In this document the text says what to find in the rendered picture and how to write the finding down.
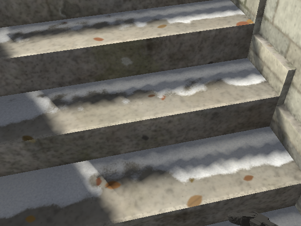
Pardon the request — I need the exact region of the robot right hand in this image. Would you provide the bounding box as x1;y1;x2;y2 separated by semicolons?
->
228;211;278;226

